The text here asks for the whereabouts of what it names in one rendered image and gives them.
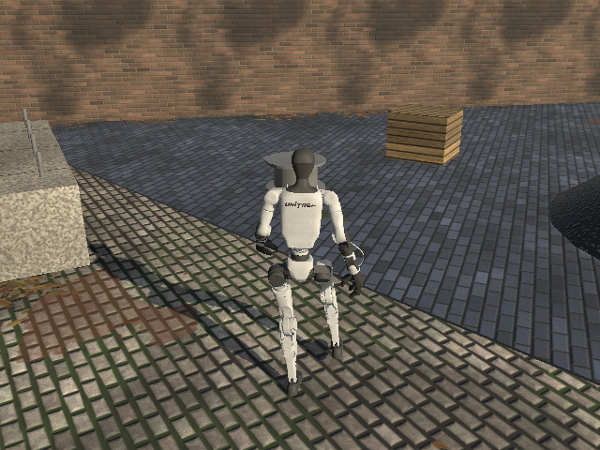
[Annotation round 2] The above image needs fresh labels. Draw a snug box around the left robot thigh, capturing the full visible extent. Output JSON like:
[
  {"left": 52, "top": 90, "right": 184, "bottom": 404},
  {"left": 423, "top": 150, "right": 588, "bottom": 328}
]
[{"left": 268, "top": 262, "right": 297, "bottom": 335}]

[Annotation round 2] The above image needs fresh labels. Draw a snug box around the left robot upper arm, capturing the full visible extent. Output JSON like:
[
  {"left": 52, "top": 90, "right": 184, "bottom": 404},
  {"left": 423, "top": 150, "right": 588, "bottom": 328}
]
[{"left": 257, "top": 187, "right": 283, "bottom": 237}]

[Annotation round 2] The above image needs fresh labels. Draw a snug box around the right robot upper arm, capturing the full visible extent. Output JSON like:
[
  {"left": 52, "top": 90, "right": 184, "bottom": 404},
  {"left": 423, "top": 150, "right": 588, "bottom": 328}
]
[{"left": 322, "top": 189, "right": 347, "bottom": 244}]

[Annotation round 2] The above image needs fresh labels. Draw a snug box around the left robot forearm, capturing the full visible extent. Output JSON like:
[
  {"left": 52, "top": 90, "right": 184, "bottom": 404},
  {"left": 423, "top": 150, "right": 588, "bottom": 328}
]
[{"left": 255, "top": 222, "right": 268, "bottom": 247}]

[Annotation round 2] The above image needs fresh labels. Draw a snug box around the right robot forearm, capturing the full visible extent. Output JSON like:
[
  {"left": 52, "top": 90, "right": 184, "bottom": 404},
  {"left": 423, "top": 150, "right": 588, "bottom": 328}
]
[{"left": 338, "top": 229, "right": 360, "bottom": 275}]

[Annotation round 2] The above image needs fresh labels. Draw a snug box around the robot left hand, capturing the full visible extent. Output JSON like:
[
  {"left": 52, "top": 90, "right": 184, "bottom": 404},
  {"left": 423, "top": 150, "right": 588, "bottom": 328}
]
[{"left": 256, "top": 238, "right": 278, "bottom": 256}]

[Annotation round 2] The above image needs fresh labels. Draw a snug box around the robot right foot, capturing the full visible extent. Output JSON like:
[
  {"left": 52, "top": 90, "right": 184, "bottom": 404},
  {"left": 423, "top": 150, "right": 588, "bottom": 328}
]
[{"left": 331, "top": 338, "right": 343, "bottom": 359}]

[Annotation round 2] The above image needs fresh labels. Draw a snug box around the robot right hand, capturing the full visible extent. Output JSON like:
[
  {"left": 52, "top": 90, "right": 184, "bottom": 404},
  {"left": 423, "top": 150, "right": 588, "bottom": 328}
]
[{"left": 341, "top": 271, "right": 363, "bottom": 298}]

